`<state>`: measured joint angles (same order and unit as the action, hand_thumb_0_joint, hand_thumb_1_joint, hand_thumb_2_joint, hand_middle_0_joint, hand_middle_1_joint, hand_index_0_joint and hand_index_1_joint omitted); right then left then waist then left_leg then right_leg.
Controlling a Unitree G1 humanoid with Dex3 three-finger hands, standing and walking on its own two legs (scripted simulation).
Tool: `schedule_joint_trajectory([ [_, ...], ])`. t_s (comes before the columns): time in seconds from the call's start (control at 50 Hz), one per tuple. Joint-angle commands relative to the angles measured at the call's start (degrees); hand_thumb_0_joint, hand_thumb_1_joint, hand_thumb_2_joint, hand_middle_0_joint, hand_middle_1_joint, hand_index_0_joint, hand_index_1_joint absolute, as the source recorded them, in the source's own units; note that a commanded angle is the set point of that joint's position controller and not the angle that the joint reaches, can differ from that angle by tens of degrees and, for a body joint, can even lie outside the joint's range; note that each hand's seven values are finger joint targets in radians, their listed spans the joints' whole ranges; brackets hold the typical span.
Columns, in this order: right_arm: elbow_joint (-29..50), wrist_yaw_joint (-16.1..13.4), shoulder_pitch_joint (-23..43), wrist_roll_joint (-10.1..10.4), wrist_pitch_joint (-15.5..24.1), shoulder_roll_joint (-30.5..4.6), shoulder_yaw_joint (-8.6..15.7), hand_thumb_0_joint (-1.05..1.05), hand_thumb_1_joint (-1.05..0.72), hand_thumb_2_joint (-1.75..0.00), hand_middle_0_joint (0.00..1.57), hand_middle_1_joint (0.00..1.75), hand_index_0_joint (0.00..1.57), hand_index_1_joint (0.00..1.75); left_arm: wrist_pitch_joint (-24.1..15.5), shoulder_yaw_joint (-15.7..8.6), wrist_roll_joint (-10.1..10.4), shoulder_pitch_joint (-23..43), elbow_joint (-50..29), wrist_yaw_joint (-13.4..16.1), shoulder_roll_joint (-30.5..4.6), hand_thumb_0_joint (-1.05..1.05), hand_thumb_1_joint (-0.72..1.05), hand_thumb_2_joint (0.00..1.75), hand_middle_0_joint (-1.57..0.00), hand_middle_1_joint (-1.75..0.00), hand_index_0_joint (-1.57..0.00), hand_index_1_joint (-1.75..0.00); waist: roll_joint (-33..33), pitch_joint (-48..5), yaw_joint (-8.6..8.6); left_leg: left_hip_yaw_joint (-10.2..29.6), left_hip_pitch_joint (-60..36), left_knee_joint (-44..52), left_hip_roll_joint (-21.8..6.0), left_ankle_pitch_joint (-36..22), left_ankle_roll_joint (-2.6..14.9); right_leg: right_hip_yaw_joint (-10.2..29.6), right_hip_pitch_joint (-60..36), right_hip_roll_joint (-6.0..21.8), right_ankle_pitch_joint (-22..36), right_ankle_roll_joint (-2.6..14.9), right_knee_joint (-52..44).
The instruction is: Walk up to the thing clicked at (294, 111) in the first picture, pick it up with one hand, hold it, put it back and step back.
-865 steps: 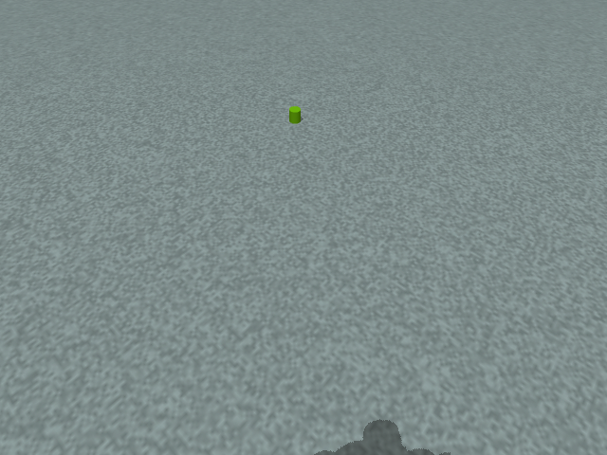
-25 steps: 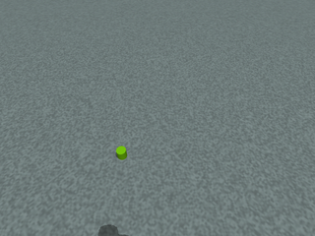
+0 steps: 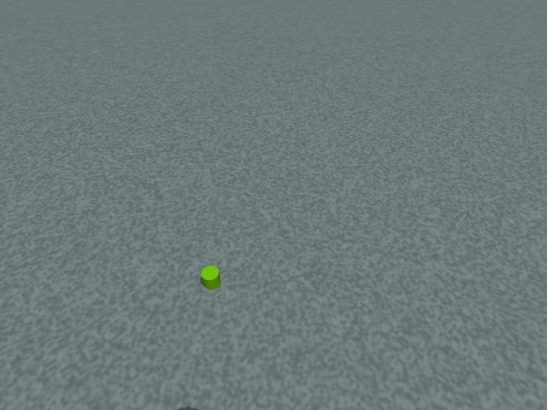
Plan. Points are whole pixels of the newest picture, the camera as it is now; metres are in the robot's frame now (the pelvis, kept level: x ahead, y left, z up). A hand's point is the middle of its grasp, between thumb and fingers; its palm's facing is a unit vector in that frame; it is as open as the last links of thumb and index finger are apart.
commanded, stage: walk up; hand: left
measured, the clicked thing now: (211, 277) +0.78 +0.25 -0.74
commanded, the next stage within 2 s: none
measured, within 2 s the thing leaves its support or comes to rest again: neither
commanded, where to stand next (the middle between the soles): +0.39 +0.02 m, yaw -2 degrees
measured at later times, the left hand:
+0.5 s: hand out of the picture +0.16 +0.36 -0.16, palm faces -0.07 -0.94 -0.34, open 7.4 cm
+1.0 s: hand (134, 296) +0.38 +0.28 -0.14, palm faces -0.08 -0.92 -0.37, open 7.4 cm
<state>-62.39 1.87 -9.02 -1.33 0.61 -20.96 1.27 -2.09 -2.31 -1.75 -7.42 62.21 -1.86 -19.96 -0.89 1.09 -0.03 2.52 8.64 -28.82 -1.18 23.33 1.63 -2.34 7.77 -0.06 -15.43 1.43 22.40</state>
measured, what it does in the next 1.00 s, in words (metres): walks ahead: left foot, then right foot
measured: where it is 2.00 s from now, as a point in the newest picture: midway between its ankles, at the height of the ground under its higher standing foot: (267, 395)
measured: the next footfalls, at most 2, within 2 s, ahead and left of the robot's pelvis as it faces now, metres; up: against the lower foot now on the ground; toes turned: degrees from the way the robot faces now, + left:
left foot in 0.22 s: +0.16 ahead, +0.18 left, +0.00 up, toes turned +4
right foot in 0.70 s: +0.34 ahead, -0.11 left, +0.00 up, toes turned -3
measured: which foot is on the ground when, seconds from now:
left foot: up 0.00-0.20, down 0.22-0.76, up 0.78-1.00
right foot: down 0.00-0.24, up 0.26-0.68, down 0.70-1.00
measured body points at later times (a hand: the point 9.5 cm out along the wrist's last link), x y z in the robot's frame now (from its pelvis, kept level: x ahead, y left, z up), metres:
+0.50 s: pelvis +0.12 +0.08 +0.00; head +0.12 +0.10 +0.44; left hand +0.16 +0.40 -0.14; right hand +0.12 -0.24 -0.11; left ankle +0.12 +0.18 -0.75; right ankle +0.18 -0.08 -0.69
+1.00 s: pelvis +0.29 +0.03 -0.01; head +0.31 +0.01 +0.44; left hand +0.38 +0.33 -0.11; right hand +0.34 -0.30 -0.13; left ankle +0.35 +0.18 -0.70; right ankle +0.29 -0.09 -0.75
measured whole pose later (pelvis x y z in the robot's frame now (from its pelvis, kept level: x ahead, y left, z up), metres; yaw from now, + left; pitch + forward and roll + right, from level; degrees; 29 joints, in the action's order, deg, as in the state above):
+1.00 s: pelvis +0.29 +0.03 -0.01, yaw -4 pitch -2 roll +0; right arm -47.4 2.1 -16.7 -0.1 2.6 -24.0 3.0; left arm -3.3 -2.3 -0.8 -16.3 47.3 -2.1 -20.9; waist -1.8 5.3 -0.8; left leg 0.8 26.2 -51.1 -3.6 20.0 0.2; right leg -1.7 11.4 0.7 -15.4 1.7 29.1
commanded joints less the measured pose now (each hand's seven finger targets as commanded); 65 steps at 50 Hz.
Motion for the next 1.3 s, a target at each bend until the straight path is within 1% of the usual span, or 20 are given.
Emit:
schedule_joint_trajectory([
  [0.0,7.9,0.2,5.2,-1.1,1.4,-12.6,4.1,0.0,-0.9,-0.9,0.2,0.3,0.2,0.3,-1.7,-6.3,-0.6,-4.9,-5.0,0.9,-20.5,0.0,0.9,0.9,-0.2,-0.3,-0.2,-0.3,6.5,9.1,-4.83,2.0,29.3,-17.9,-3.6,3.2,0.58,28.3,-8.2,24.1,-24.3,13.99,-16.5],
  [0.1,9.1,2.0,0.3,-0.9,2.7,-11.8,5.2,0.0,-0.9,-0.9,0.2,0.3,0.2,0.3,-2.0,-5.8,-0.3,-2.1,-8.8,-0.2,-18.7,0.0,0.9,0.9,-0.2,-0.3,-0.2,-0.3,9.2,5.1,-1.47,-1.7,14.4,-9.5,-3.8,0.5,-0.29,13.0,0.6,15.1,-14.2,10.07,-13.3],
  [0.18,5.3,1.3,-15.4,-1.0,2.7,-13.3,7.9,0.0,-0.9,-0.9,0.2,0.3,0.2,0.3,-0.9,-4.7,-0.2,3.6,-12.5,-0.8,-16.1,0.0,0.9,0.9,-0.2,-0.3,-0.2,-0.3,4.4,1.4,7.43,-5.5,-12.6,-1.8,-0.9,-13.6,-1.71,3.6,21.7,8.6,-19.1,5.54,3.3],
  [0.2,3.6,0.6,-21.9,-1.2,2.8,-16.2,9.2,0.0,-0.9,-0.9,0.2,0.3,0.2,0.3,-0.5,-3.7,-0.6,1.3,-12.9,-0.7,-12.6,0.0,0.9,0.9,-0.2,-0.3,-0.2,-0.3,-6.7,-1.5,10.04,-0.5,-21.1,-0.2,-2.6,-7.6,-0.9,1.8,28.4,4.4,-20.4,4.1,18.6],
  [0.22,4.3,-0.2,-24.4,-2.2,3.2,-19.9,9.6,0.0,-0.9,-0.9,0.2,0.3,0.2,0.3,-0.2,-2.4,0.1,-3.6,-12.8,-0.6,-8.5,0.0,0.9,0.9,-0.2,-0.3,-0.2,-0.3,-20.0,-1.1,9.68,18.1,-17.7,12.0,-12.7,14.9,1.63,1.8,34.0,-4.1,-21.8,3.0,36.4],
  [0.24,8.1,-0.4,-16.3,-2.0,3.7,-21.8,9.3,0.0,-0.9,-0.9,0.2,0.3,0.2,0.3,0.3,-3.1,0.6,-7.2,-11.8,-0.2,-11.5,0.0,0.9,0.9,-0.2,-0.3,-0.2,-0.3,-13.8,0.6,5.43,36.3,-6.6,22.5,-20.9,30.6,5.84,8.8,32.3,-4.0,-17.7,2.35,43.3],
  [0.26,10.9,-0.3,-8.4,-0.6,3.6,-24.0,9.5,0.0,-0.9,-0.9,0.2,0.3,0.2,0.3,0.7,-4.0,0.8,-8.5,-11.0,0.1,-16.3,0.0,0.9,0.9,-0.2,-0.3,-0.2,-0.3,-9.8,4.5,2.71,36.6,2.4,24.7,-23.4,34.6,9.52,12.0,28.1,0.1,-14.8,2.69,43.4],
  [0.36,13.5,-0.5,-6.1,0.2,5.0,-16.6,7.0,0.0,-0.9,-0.9,0.2,0.3,0.2,0.3,0.5,-4.5,1.2,-14.6,-7.0,-0.7,-16.9,0.0,0.9,0.9,-0.2,-0.3,-0.2,-0.3,-7.0,6.4,-0.35,12.9,4.1,19.7,-14.3,10.0,7.08,10.0,23.3,2.8,-2.0,0.11,37.7],
  [0.58,16.1,-0.2,-11.7,0.5,5.1,-17.0,6.8,0.0,-0.9,-0.9,0.2,0.3,0.2,0.3,-0.7,-3.6,0.5,-2.7,-14.5,-2.8,-13.1,0.0,0.9,0.9,-0.2,-0.3,-0.2,-0.3,-4.9,7.0,2.92,-0.4,-0.6,14.7,-11.9,-8.6,9.15,1.5,18.6,4.1,5.6,-0.56,12.9],
  [0.68,18.4,-0.5,-12.2,0.9,3.8,-15.1,5.8,0.0,-0.9,-0.9,0.2,0.3,0.2,0.3,-2.2,-4.6,0.6,-10.4,-13.0,-1.4,-13.8,0.0,0.9,0.9,-0.2,-0.3,-0.2,-0.3,-0.1,-0.2,-1.6,-3.2,1.3,-4.5,-10.0,-27.4,6.55,-1.1,-0.1,0.5,5.0,1.71,4.3],
  [0.7,18.8,-0.6,-14.2,1.1,3.9,-12.2,4.7,0.0,-0.9,-0.9,0.2,0.3,0.2,0.3,-2.8,-5.8,0.5,-16.2,-11.7,-0.8,-16.5,0.0,0.9,0.9,-0.2,-0.3,-0.2,-0.3,7.1,-4.9,-4.14,-5.4,6.1,-16.9,-6.6,-24.3,4.39,3.6,-9.6,3.1,4.2,3.25,3.2],
  [0.74,19.6,-1.1,-13.7,1.5,3.5,-13.2,4.3,0.0,-0.9,-0.9,0.2,0.3,0.2,0.3,-2.8,-7.3,1.3,-19.7,-12.5,-0.1,-23.2,0.0,0.9,0.9,-0.2,-0.3,-0.2,-0.3,16.3,-5.7,-5.98,-4.7,25.2,-35.5,2.5,8.0,0.68,37.8,-17.2,23.0,4.2,14.21,-4.6],
  [0.76,18.8,-1.6,-12.9,1.0,3.4,-15.4,4.8,0.0,-0.9,-0.9,0.2,0.3,0.2,0.3,-2.5,-7.3,1.9,-17.7,-13.7,0.1,-22.7,0.0,0.9,0.9,-0.2,-0.3,-0.2,-0.3,13.2,-3.2,-5.34,-1.1,26.3,-38.7,0.0,9.3,0.59,37.5,-14.3,24.5,8.0,16.62,-3.5],
  [0.84,16.8,-0.8,-14.9,1.8,2.9,-12.4,4.5,0.0,-0.9,-0.9,0.2,0.3,0.2,0.3,-2.5,-5.2,2.5,-10.8,-16.6,0.9,-17.1,0.0,0.9,0.9,-0.2,-0.3,-0.2,-0.3,8.8,1.6,-0.39,0.8,19.6,-34.8,-2.0,0.4,-0.18,14.7,0.2,14.9,20.8,12.24,-2.8],
  [0.92,17.4,0.0,-12.9,1.0,2.6,-11.5,4.7,0.0,-0.9,-0.9,0.2,0.3,0.2,0.3,-2.6,-4.7,1.2,-9.1,-19.0,0.9,-16.7,0.0,0.9,0.9,-0.2,-0.3,-0.2,-0.3,9.2,4.1,-0.42,-2.9,17.6,-22.8,-2.2,-3.9,-1.88,7.8,6.2,12.0,17.4,12.35,-3.8],
  [1.0,16.8,-1.2,-10.0,0.9,3.4,-9.6,4.3,0.0,-0.9,-0.9,0.2,0.3,0.2,0.3,-1.7,-3.5,1.2,-8.9,-19.1,1.5,-15.9,0.0,0.9,0.9,-0.2,-0.3,-0.2,-0.3,9.8,0.3,-1.37,-4.7,8.8,-10.0,-1.5,-11.6,-2.6,5.4,7.1,13.0,35.2,11.13,5.0],
  [1.06,14.3,-2.2,-13.0,0.6,3.7,-10.4,4.7,0.0,-0.9,-0.9,0.2,0.3,0.2,0.3,-0.1,-2.6,2.4,-4.9,-19.5,1.9,-14.6,0.0,0.9,0.9,-0.2,-0.3,-0.2,-0.3,4.7,-2.4,1.98,-5.7,-2.2,-0.6,1.1,-24.8,-0.67,3.6,11.9,9.8,23.9,6.68,15.3],
  [1.1,15.5,-2.9,-10.9,-0.1,4.0,-17.2,5.8,0.0,-0.9,-0.9,0.2,0.3,0.2,0.3,0.9,-1.3,3.8,-7.8,-19.2,2.1,-10.3,0.0,0.9,0.9,-0.2,-0.3,-0.2,-0.3,-10.0,-5.5,0.71,15.6,-4.0,5.2,-15.2,-36.6,5.8,0.7,16.2,0.5,-0.9,0.72,25.3],
  [1.14,16.5,-3.2,-4.7,0.9,3.6,-18.6,5.3,0.0,-0.9,-0.9,0.2,0.3,0.2,0.3,2.7,-1.7,3.5,-11.5,-15.5,3.0,-13.3,0.0,0.9,0.9,-0.2,-0.3,-0.2,-0.3,-10.9,-5.4,-1.09,24.2,1.4,7.0,-21.5,-28.0,14.56,6.1,12.5,1.7,-20.6,0.57,32.8],
  [1.28,15.3,-3.1,0.6,0.7,1.9,-15.5,3.6,0.0,-0.9,-0.9,0.2,0.3,0.2,0.3,2.1,-2.0,2.6,-9.8,-10.1,2.4,-13.0,0.0,0.9,0.9,-0.2,-0.3,-0.2,-0.3,-11.3,-7.1,-1.4,8.4,2.9,0.6,-11.4,-30.4,7.82,1.7,7.1,1.3,-10.2,-0.57,16.9],
])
